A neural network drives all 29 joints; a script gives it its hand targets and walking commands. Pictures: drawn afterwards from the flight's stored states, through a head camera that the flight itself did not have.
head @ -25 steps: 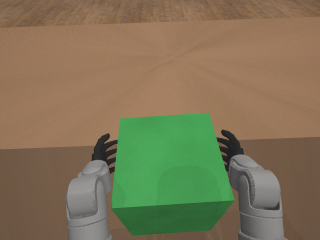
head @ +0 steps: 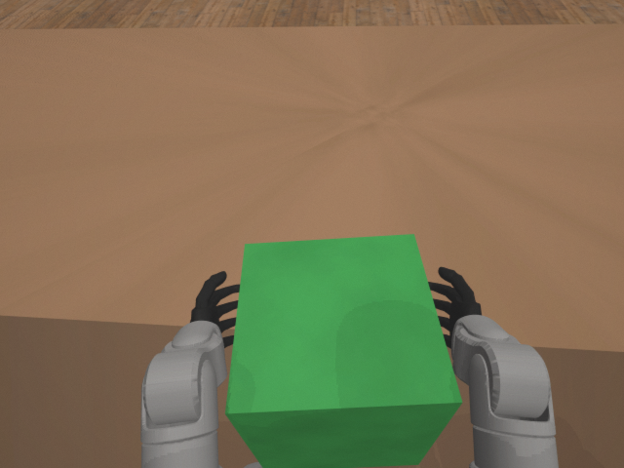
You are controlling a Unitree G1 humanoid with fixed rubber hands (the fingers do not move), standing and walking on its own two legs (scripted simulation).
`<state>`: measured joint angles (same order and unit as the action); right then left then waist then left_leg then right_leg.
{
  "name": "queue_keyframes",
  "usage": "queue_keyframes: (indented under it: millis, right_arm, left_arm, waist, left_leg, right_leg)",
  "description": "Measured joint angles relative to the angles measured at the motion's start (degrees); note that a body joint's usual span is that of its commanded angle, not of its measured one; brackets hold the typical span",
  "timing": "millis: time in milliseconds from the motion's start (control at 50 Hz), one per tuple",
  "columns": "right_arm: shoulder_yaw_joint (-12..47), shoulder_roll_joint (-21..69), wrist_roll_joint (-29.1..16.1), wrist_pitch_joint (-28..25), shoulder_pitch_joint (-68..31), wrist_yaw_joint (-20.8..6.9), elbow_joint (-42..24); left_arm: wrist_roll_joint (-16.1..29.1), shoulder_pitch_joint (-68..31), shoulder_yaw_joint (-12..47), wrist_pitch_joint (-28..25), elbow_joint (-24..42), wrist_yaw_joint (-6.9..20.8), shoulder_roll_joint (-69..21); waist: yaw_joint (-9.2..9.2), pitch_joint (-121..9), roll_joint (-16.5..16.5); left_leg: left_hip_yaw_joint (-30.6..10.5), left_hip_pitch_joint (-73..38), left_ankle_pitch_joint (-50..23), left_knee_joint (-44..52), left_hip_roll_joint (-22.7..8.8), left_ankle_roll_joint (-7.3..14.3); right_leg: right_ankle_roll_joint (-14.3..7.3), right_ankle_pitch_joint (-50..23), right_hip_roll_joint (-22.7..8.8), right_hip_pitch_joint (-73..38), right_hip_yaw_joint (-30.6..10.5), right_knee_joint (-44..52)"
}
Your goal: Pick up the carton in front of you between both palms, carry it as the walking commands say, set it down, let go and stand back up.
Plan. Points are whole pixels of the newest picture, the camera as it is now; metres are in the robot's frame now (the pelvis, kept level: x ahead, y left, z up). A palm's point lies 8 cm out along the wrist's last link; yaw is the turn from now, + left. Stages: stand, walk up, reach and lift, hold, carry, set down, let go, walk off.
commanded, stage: carry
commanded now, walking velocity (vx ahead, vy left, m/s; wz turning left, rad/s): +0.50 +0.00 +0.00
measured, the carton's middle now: (335, 359) +0.25 +0.01 -0.01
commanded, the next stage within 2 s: none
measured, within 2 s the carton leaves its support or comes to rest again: neither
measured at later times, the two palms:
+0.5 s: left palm (250, 129) +0.64 +0.16 +0.07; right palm (423, 140) +0.60 -0.14 +0.07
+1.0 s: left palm (291, 29) +1.02 +0.10 +0.08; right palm (418, 28) +1.02 -0.20 +0.07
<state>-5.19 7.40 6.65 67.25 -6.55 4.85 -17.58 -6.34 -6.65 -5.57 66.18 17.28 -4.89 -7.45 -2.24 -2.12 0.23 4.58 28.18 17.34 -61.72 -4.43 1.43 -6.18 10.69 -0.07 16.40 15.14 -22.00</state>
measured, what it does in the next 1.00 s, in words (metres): walks ahead: left foot, then right foot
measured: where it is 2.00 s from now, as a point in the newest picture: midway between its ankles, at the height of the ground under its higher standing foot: (340, 199)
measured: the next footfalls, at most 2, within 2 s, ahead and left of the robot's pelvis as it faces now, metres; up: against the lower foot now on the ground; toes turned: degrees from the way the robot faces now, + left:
left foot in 0.32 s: +0.42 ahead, +0.10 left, +0.00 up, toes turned +8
right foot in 0.80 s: +0.74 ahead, -0.11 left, -0.01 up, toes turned -12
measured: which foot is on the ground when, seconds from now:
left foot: up 0.00-0.30, down 0.32-0.84, up 0.86-1.00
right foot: down 0.00-0.36, up 0.38-0.78, down 0.80-1.00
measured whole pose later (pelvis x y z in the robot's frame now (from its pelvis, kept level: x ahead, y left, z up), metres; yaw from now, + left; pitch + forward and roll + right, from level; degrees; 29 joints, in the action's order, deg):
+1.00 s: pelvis +0.67 -0.05 -0.02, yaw -2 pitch +4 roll +1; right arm -9.5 1.1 3.7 70.3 -32.5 7.2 -1.3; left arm -3.3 -31.8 -10.7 68.3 0.9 -7.4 -2.0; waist -2.1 2.6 -0.8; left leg 1.6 30.6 20.9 -69.1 -2.4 3.4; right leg -6.8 9.0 -0.4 21.7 11.1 -30.4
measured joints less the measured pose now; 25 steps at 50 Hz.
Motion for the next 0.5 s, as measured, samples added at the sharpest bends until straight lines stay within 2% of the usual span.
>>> queue_keyframes:
  millis: [60,140,280,320,340,360,400,420,460,500]
  right_arm:
    - [1.0,0.0,0.2,-1.1,1.0,-0.1,-0.7]
    - [1.6,-0.1,0.2,-1.3,2.1,0.1,-3.2]
    - [0.6,-0.1,-0.7,1.4,0.8,0.7,-7.4]
    - [0.3,0.0,-0.9,2.2,-0.5,0.7,-6.8]
    - [0.5,0.1,-0.8,2.1,-1.3,0.7,-5.4]
    - [0.4,0.2,-0.7,2.1,-2.3,0.7,-3.9]
    - [0.1,0.4,-0.6,2.2,-3.4,0.7,-1.7]
    - [0.0,0.4,-0.6,2.3,-3.5,0.7,-1.1]
    - [-0.2,0.3,-0.7,2.1,-2.8,0.7,-1.0]
    - [-0.4,0.2,-0.8,1.8,-2.1,0.7,-1.6]
  left_arm:
    - [0.4,0.9,-0.1,-0.8,1.0,0.0,0.1]
    - [0.9,1.0,0.2,-0.7,2.8,0.0,0.1]
    - [0.6,-1.0,0.6,1.9,6.1,0.1,-0.1]
    - [0.3,-1.5,0.1,2.8,6.4,0.2,-0.1]
    - [0.2,-2.0,-0.7,3.0,5.9,0.2,-0.1]
    - [0.1,-2.4,-1.5,3.3,5.3,0.2,-0.2]
    - [-0.2,-2.9,-2.3,3.7,4.0,0.2,-0.2]
    - [-0.3,-3.0,-2.4,3.8,3.4,0.2,-0.2]
    - [-0.4,-3.0,-2.0,3.6,2.7,0.2,-0.2]
    - [-0.5,-2.9,-1.4,3.1,2.5,0.3,-0.2]
  waist:
    - [-0.16,-0.9,0.6]
    - [0.63,-2.1,0.5]
    - [1.92,-3.1,0.6]
    - [2.1,-3.0,1.1]
    - [2.5,-2.7,2.3]
    - [3.01,-2.4,2.6]
    - [3.54,-1.3,1.9]
    - [3.7,-0.8,1.4]
    - [3.86,-0.2,0.8]
    - [3.96,0.1,0.2]
  left_leg:
    - [0.9,4.2,-2.7,8.7,-0.8,-0.8]
    - [2.5,6.5,-8.3,19.5,-1.2,-1.4]
    - [7.6,3.8,-14.3,31.4,1.0,0.5]
    - [9.6,-0.1,-14.1,34.0,2.6,1.9]
    - [10.3,-0.3,-13.0,31.7,3.2,3.6]
    - [10.7,-0.4,-10.6,29.4,3.3,4.5]
    - [10.7,-2.3,-7.4,29.4,3.0,4.8]
    - [10.6,-3.8,-7.3,30.9,2.9,4.1]
    - [10.3,-7.3,-7.1,34.7,3.0,3.7]
    - [9.7,-10.8,-6.9,38.3,3.1,3.6]
  right_leg:
    - [0.7,1.1,-0.1,-4.9,-1.1,4.1]
    - [2.0,3.8,-0.2,-11.7,-2.2,7.7]
    - [5.5,13.1,-1.0,-22.8,-3.6,7.8]
    - [6.5,18.0,-2.5,-23.4,-3.6,0.8]
    - [6.6,18.2,-4.4,-21.1,-3.8,-7.1]
    - [6.5,16.6,-5.0,-16.7,-5.9,-17.8]
    - [5.8,15.2,-3.5,-6.3,-10.5,-38.0]
    - [5.2,13.9,-3.0,-1.7,-11.4,-44.1]
    - [4.6,10.5,-3.2,5.7,-11.7,-47.4]
    - [4.5,7.7,-4.0,11.0,-11.2,-44.0]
